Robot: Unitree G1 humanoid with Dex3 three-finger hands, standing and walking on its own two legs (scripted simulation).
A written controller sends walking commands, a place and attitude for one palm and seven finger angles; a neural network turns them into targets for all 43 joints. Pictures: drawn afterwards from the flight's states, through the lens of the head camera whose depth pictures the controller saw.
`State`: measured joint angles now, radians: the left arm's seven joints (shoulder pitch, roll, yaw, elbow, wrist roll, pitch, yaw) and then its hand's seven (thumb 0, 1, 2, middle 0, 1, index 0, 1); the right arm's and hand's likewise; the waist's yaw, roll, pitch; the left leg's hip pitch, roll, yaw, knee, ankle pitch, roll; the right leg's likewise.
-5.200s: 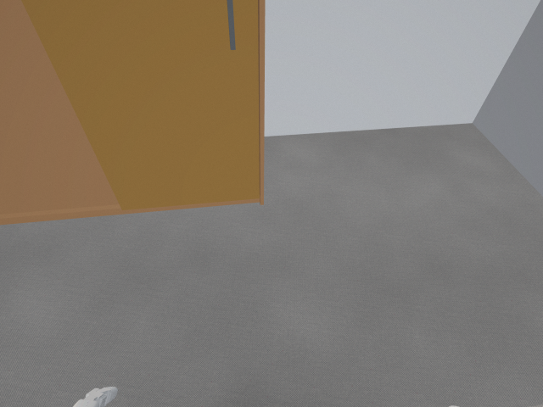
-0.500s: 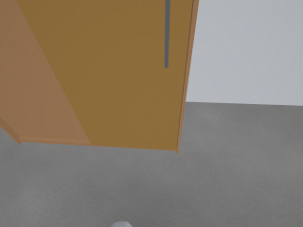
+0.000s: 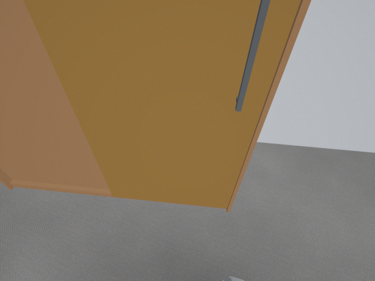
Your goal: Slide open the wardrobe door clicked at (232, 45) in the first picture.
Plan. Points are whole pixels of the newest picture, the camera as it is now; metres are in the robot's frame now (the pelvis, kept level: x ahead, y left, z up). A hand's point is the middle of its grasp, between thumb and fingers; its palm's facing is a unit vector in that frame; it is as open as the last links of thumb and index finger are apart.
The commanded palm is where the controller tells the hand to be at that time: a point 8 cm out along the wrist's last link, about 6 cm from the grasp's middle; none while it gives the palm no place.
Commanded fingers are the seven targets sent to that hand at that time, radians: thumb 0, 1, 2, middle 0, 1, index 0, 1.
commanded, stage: take the last steps up to it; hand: right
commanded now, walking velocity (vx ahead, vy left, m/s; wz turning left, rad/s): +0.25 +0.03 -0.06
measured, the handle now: (250, 54) +0.61 -0.11 +0.20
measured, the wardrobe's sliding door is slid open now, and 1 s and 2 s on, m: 0.00 0.00 0.00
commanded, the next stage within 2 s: come to a stop and stand still in 0.22 s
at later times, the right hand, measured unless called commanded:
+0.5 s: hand out of the picture +0.17 -0.19 -0.18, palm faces +0.06 +0.98 -0.19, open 7.3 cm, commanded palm none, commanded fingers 0.00 -0.90 -0.90 0.20 0.30 0.20 0.30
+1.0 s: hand out of the picture +0.16 -0.21 -0.19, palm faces +0.10 +0.98 -0.19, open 7.4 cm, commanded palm none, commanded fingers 0.00 -0.90 -0.90 0.20 0.30 0.20 0.30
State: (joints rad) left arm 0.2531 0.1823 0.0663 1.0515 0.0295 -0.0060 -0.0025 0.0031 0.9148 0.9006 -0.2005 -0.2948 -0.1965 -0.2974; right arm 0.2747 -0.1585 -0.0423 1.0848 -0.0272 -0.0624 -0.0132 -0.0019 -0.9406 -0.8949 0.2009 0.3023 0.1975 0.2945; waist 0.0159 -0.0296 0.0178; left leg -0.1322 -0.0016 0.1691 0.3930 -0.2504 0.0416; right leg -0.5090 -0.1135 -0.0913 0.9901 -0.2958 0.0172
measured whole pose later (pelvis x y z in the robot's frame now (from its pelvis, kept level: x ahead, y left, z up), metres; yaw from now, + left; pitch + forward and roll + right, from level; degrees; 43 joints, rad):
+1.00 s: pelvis +0.10 -0.02 -0.01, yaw -1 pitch -2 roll +0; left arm 0.25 0.16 0.04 1.03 0.03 0.02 0.02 0.00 0.91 0.90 -0.20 -0.29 -0.20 -0.30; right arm 0.19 -0.19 -0.06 1.03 -0.02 0.05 -0.03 0.01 -0.91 -0.89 0.20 0.30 0.20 0.29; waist -0.02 0.04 0.03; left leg -0.41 0.08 0.04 0.61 -0.28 -0.03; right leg -0.18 0.00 -0.06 0.54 -0.34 -0.02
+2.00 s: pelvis +0.11 +0.02 +0.00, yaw -1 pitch -1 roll -1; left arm 0.29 0.16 -0.01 1.12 0.02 -0.01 0.03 0.00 0.92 0.90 -0.20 -0.30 -0.20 -0.30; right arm 0.30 -0.14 0.01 1.11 -0.01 -0.03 -0.03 0.01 -0.91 -0.89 0.20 0.30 0.20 0.29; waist -0.01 -0.02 0.03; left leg -0.18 -0.03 0.08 0.49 -0.29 0.06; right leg -0.14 -0.05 -0.03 0.45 -0.29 0.05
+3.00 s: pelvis +0.09 -0.01 +0.00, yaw +0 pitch -1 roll -1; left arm 0.25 0.18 -0.01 1.12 0.02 -0.02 0.03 0.00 0.91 0.90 -0.20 -0.30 -0.20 -0.30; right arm 0.24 -0.19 0.00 1.11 -0.02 -0.02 -0.02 0.01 -0.91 -0.90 0.20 0.30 0.20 0.29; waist -0.01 0.00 0.05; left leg -0.19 0.01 0.05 0.46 -0.25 0.02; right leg -0.15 -0.01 -0.06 0.43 -0.25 0.00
